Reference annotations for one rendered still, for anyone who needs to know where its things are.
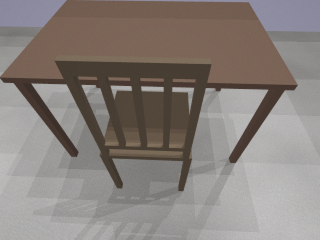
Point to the chair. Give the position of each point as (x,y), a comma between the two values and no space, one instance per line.
(143,125)

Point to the table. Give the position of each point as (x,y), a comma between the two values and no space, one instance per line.
(228,33)

